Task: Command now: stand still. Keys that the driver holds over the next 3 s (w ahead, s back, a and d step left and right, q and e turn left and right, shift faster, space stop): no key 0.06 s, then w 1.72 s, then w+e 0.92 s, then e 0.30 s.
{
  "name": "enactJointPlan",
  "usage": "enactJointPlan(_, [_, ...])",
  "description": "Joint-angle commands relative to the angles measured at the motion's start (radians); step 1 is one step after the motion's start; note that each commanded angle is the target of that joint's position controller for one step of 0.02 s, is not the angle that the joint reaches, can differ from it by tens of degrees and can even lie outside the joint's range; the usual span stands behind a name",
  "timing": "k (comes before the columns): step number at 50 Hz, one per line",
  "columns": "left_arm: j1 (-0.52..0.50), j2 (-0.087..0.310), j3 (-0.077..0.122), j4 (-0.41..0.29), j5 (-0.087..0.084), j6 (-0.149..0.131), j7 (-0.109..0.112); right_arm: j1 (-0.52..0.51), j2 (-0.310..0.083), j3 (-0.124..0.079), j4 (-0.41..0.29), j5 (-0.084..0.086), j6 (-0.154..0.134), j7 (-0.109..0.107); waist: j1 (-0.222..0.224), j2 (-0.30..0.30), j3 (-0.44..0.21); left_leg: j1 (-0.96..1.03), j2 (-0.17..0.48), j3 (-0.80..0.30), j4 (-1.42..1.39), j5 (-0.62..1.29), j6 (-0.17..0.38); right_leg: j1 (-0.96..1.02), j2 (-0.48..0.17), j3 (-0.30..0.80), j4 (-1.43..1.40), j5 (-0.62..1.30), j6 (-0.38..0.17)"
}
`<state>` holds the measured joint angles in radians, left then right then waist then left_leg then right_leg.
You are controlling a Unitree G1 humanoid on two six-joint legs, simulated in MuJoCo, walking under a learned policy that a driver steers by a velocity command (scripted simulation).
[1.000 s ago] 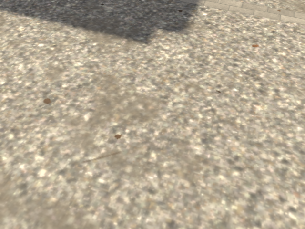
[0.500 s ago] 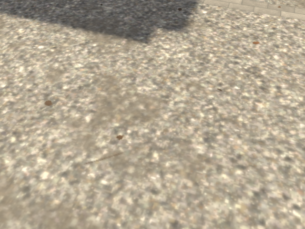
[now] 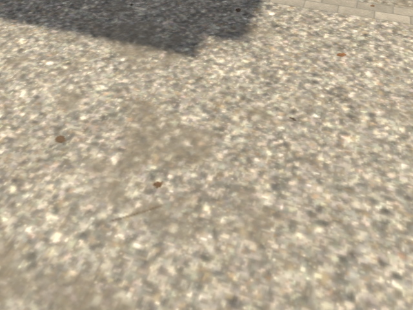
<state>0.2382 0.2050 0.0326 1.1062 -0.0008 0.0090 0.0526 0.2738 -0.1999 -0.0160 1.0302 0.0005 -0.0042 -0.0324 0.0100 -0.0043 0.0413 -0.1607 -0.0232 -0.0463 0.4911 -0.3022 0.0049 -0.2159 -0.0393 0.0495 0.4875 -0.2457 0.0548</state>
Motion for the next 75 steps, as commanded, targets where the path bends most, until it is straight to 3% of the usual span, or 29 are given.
enactJointPlan(1, [0.047, 0.097, 0.013, -0.014, 0.0, -0.005, 0.003, 0.05, -0.095, -0.014, -0.012, 0.0, -0.006, -0.003, -0.001, 0.006, 0.017, -0.075, 0.023, -0.013, -0.106, 0.151, 0.013, 0.028, 0.015, -0.028, -0.059, 0.129, -0.019])
enactJointPlan(3, [0.052, 0.093, 0.011, -0.011, 0.0, -0.005, 0.003, 0.056, -0.093, -0.013, -0.005, 0.001, -0.006, -0.003, -0.002, 0.006, 0.019, -0.077, 0.023, -0.011, -0.106, 0.148, 0.012, 0.026, 0.016, -0.029, -0.058, 0.127, -0.019])
enactJointPlan(6, [0.069, 0.08, 0.009, -0.003, -0.01, -0.004, 0.006, 0.077, -0.13, -0.025, 0.006, 0.013, 0.002, -0.011, -0.012, 0.056, 0.04, -0.115, 0.028, -0.046, -0.148, -0.33, 0.059, -0.036, 0.084, -0.1, 0.028, -0.242, -0.039])
enactJointPlan(11, [0.022, 0.041, 0.0, -0.06, -0.024, -0.077, -0.03, 0.092, -0.197, -0.053, -0.015, 0.029, -0.034, -0.005, -0.021, 0.2, 0.159, -0.176, 0.304, -0.426, -0.33, -0.535, 0.228, -0.208, 0.021, -0.071, 0.306, -0.212, -0.101])
enactJointPlan(14, [0.218, 0.05, 0.013, 0.01, -0.023, -0.102, -0.044, -0.046, -0.158, -0.043, -0.064, 0.042, -0.038, 0.004, 0.088, 0.1, 0.131, -0.311, 0.154, -0.188, -0.139, -0.289, 0.128, 0.135, 0.049, -0.083, -0.032, -0.09, -0.128])
enactJointPlan(15, [0.344, 0.11, 0.032, 0.04, -0.014, -0.103, -0.043, -0.059, -0.103, -0.027, -0.076, 0.03, -0.047, 0.009, 0.121, -0.083, 0.061, -0.398, 0.056, -0.041, 0.159, -0.144, 0.072, 0.283, -0.088, 0.138, -0.136, -0.136, -0.152])
enactJointPlan(16, [0.465, 0.26, 0.064, 0.048, -0.018, -0.111, -0.058, -0.056, -0.061, -0.019, -0.118, 0.029, -0.066, 0.005, 0.137, -0.341, 0.0, -0.568, -0.048, 0.059, 0.438, -0.216, 0.033, 0.385, -0.313, 0.577, -0.315, -0.28, -0.292])
enactJointPlan(17, [0.403, 0.201, 0.041, 0.035, 0.003, -0.125, -0.062, -0.067, -0.098, -0.027, -0.124, 0.049, -0.081, 0.006, 0.093, -0.233, 0.043, -0.637, 0.001, -0.038, 0.636, -0.25, 0.048, 0.316, -0.379, 0.731, -0.364, -0.39, -0.343])
enactJointPlan(19, [0.249, 0.121, 0.017, -0.025, -0.005, -0.136, -0.065, -0.057, -0.104, -0.03, -0.107, 0.05, -0.101, 0.023, 0.036, -0.099, 0.111, -0.689, 0.089, -0.045, 0.71, -0.057, 0.084, 0.263, -0.293, 0.485, -0.355, -0.293, -0.279])
enactJointPlan(23, [0.293, 0.067, -0.006, -0.028, 0.0, -0.114, -0.059, -0.112, -0.107, -0.048, -0.11, 0.024, -0.103, 0.044, 0.041, -0.102, 0.067, -0.622, 0.127, 0.032, 0.539, 0.126, 0.056, 0.286, -0.171, 0.172, -0.358, 0.16, -0.21])
enactJointPlan(27, [0.306, 0.123, 0.0, -0.05, 0.007, -0.097, -0.035, -0.296, -0.053, -0.025, -0.182, 0.023, -0.096, 0.053, 0.066, -0.075, 0.091, -0.577, 0.098, 0.078, 0.273, 0.237, 0.012, 0.212, -0.154, 0.081, -0.385, 0.262, -0.222])
enactJointPlan(33, [0.329, 0.155, 0.018, -0.046, -0.016, -0.096, -0.028, -0.427, -0.094, -0.019, -0.246, 0.033, -0.1, 0.077, 0.053, -0.095, 0.127, -0.463, 0.069, 0.08, 0.068, 0.312, 0.047, 0.239, -0.205, 0.032, -0.388, 0.328, -0.217])
enactJointPlan(35, [0.3, 0.174, 0.028, -0.056, -0.013, -0.088, -0.028, -0.377, -0.133, -0.035, -0.244, 0.031, -0.106, 0.081, 0.001, -0.108, 0.07, -0.362, 0.039, 0.093, 0.046, 0.27, 0.079, 0.3, -0.219, 0.009, -0.293, 0.582, -0.195])
enactJointPlan(37, [0.268, 0.179, 0.031, -0.071, 0.0, -0.072, -0.03, -0.128, -0.202, -0.076, -0.174, 0.035, -0.103, 0.072, -0.129, -0.129, -0.099, -0.035, -0.023, 0.13, 0.055, 0.242, 0.127, 0.27, -0.176, -0.038, 0.003, 0.899, -0.159])
enactJointPlan(38, [0.25, 0.166, 0.021, -0.096, 0.01, -0.071, -0.032, 0.059, -0.252, -0.097, -0.127, 0.031, -0.097, 0.061, -0.206, -0.092, -0.218, 0.266, 0.087, 0.004, 0.075, 0.204, 0.176, 0.071, -0.136, -0.053, 0.27, 0.726, -0.129])
enactJointPlan(39, [0.379, 0.011, -0.02, -0.112, 0.009, -0.09, -0.048, 0.188, -0.35, -0.117, -0.098, 0.007, -0.091, 0.059, -0.145, 0.19, -0.411, 0.636, 0.375, -0.506, -0.022, -0.039, 0.354, -0.313, 0.057, -0.061, 0.703, 0.099, -0.058])
enactJointPlan(40, [0.347, 0.042, -0.014, -0.098, -0.016, -0.124, -0.055, 0.165, -0.269, -0.091, -0.09, 0.009, -0.09, 0.063, -0.151, 0.213, -0.437, 0.603, 0.417, -0.763, -0.218, -0.14, 0.363, -0.429, 0.09, 0.091, 0.871, -0.294, -0.078])
enactJointPlan(41, [0.232, 0.125, 0.011, -0.143, -0.048, -0.143, -0.057, 0.049, -0.213, -0.073, -0.102, 0.016, -0.096, 0.064, -0.119, 0.18, -0.233, 0.439, 0.378, -0.607, -0.238, -0.129, 0.297, -0.526, 0.026, 0.079, 0.921, -0.243, -0.102])
enactJointPlan(43, [0.127, 0.144, 0.024, -0.166, -0.041, -0.145, -0.039, -0.115, -0.138, -0.05, -0.134, 0.006, -0.107, 0.072, -0.046, 0.035, -0.079, 0.11, 0.301, -0.328, -0.284, 0.1, 0.238, -0.445, -0.071, 0.032, 0.82, -0.073, -0.112])
enactJointPlan(48, [0.121, 0.092, 0.035, -0.189, -0.016, -0.092, -0.028, -0.082, -0.14, -0.044, -0.085, -0.003, -0.12, 0.065, 0.026, 0.073, -0.004, -0.104, 0.221, -0.115, -0.39, 0.237, 0.243, -0.364, -0.127, 0.01, 0.632, 0.04, -0.086])
enactJointPlan(59, [-0.3, 0.092, 0.017, -0.338, -0.02, -0.114, -0.077, 0.149, -0.204, -0.054, -0.015, 0.02, -0.085, 0.024, -0.088, 0.038, 0.062, 0.164, 0.252, -0.031, -0.347, 0.315, 0.195, -0.459, -0.056, -0.043, 0.059, 0.323, -0.079])
enactJointPlan(62, [-0.272, 0.129, 0.027, -0.351, -0.022, -0.122, -0.092, 0.141, -0.222, -0.064, -0.013, 0.019, -0.066, 0.02, -0.046, 0.062, 0.026, 0.258, 0.288, -0.036, -0.25, 0.49, 0.169, -0.389, -0.026, -0.057, 0.018, 0.203, -0.118])
enactJointPlan(64, [-0.043, 0.198, 0.065, -0.289, -0.021, -0.123, -0.087, 0.103, -0.214, -0.06, -0.028, 0.011, -0.054, 0.021, 0.076, 0.074, -0.118, 0.216, 0.223, 0.02, 0.02, 0.786, 0.13, -0.06, 0.038, -0.11, -0.003, 0.188, -0.166])
enactJointPlan(65, [0.153, 0.27, 0.087, -0.245, -0.01, -0.121, -0.078, 0.109, -0.18, -0.042, -0.053, -0.004, -0.054, 0.022, 0.141, 0.002, -0.271, 0.02, 0.164, 0.062, 0.317, 0.596, 0.097, 0.262, -0.104, 0.049, 0.033, 0.205, -0.228])
enactJointPlan(66, [0.244, 0.354, 0.107, -0.214, -0.002, -0.115, -0.081, 0.243, -0.035, 0.0, -0.056, -0.003, -0.077, 0.036, 0.081, -0.267, -0.419, -0.4, -0.03, 0.072, 0.7, -0.012, 0.025, 0.635, -0.346, 0.542, -0.069, 0.005, -0.399])
enactJointPlan(67, [0.233, 0.248, 0.077, -0.22, -0.005, -0.115, -0.082, 0.2, -0.119, -0.017, -0.041, 0.019, -0.104, 0.041, 0.107, -0.21, -0.429, -0.522, -0.017, -0.078, 0.835, -0.253, 0.041, 0.642, -0.355, 0.689, -0.179, -0.067, -0.389])
enactJointPlan(68, [0.136, 0.206, 0.061, -0.236, -0.007, -0.117, -0.078, 0.093, -0.196, -0.038, -0.077, 0.046, -0.122, 0.044, 0.092, -0.161, -0.265, -0.592, 0.039, -0.073, 0.863, -0.189, 0.06, 0.508, -0.321, 0.528, -0.19, -0.016, -0.334])
enactJointPlan(70, [-0.003, 0.154, 0.044, -0.263, 0.003, -0.12, -0.081, -0.001, -0.185, -0.044, -0.095, 0.032, -0.124, 0.032, 0.034, -0.031, -0.116, -0.525, 0.127, -0.03, 0.755, -0.038, 0.056, 0.225, -0.245, 0.295, -0.242, 0.2, -0.295])
enactJointPlan(75, [0.022, 0.16, 0.044, -0.225, 0.005, -0.131, -0.079, 0.003, -0.114, -0.046, -0.101, 0.014, -0.071, 0.025, -0.032, -0.052, -0.048, -0.454, 0.175, -0.013, 0.568, 0.081, 0.025, 0.059, -0.188, 0.125, -0.354, 0.307, -0.299])
